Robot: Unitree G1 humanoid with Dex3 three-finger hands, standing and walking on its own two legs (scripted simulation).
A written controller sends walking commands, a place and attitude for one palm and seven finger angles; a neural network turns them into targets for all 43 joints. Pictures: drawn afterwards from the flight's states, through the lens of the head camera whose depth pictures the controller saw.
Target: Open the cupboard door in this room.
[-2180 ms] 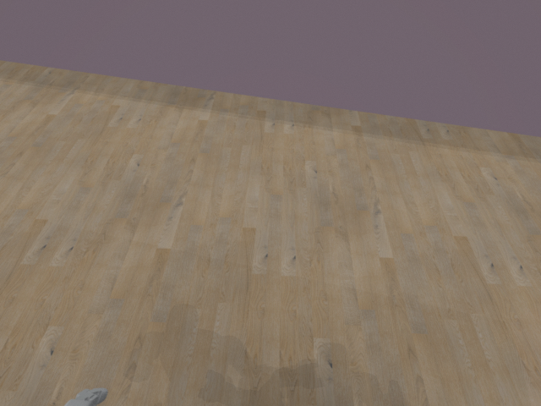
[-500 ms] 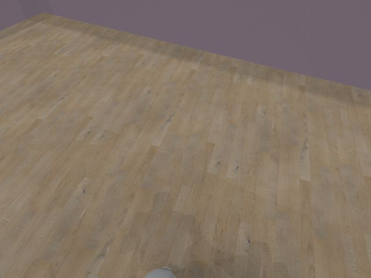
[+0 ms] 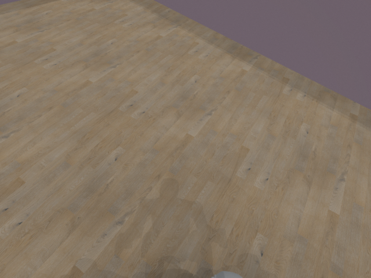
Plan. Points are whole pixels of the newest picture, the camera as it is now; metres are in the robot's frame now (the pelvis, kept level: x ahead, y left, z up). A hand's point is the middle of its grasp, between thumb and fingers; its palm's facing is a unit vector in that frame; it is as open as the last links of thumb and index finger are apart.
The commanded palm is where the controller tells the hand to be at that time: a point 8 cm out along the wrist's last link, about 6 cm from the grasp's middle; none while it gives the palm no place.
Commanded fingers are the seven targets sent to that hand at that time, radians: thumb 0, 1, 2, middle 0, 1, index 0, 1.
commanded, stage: turn or walk to find it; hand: left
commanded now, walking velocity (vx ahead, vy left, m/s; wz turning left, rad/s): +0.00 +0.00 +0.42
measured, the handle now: out of the picture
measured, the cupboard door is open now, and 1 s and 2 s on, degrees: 0 0 0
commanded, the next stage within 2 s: none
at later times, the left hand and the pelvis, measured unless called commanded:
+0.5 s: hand out of the picture +0.00 +0.16 -0.15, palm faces +0.24 -0.94 -0.25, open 7.4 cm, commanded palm none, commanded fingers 0.00 0.90 0.90 -0.20 -0.30 -0.20 -0.30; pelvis -0.03 -0.04 +0.00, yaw +14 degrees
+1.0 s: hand out of the picture -0.07 +0.23 -0.16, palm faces +0.45 -0.86 -0.26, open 7.4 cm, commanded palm none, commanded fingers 0.00 0.90 0.90 -0.20 -0.30 -0.20 -0.30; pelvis -0.06 +0.00 +0.00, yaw +25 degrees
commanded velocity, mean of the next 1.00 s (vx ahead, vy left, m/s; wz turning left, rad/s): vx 0.00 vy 0.00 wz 0.42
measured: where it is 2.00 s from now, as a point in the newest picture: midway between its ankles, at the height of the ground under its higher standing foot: outside the picture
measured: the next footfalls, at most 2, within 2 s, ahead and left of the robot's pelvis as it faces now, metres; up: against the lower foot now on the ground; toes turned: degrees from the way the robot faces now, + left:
right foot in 0.24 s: +0.04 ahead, -0.13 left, +0.00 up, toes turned +3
left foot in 0.66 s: -0.05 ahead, +0.11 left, +0.00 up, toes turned +23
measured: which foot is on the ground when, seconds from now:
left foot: down 0.00-0.24, up 0.26-0.64, down 0.66-1.00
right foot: up 0.00-0.22, down 0.24-0.66, up 0.68-1.00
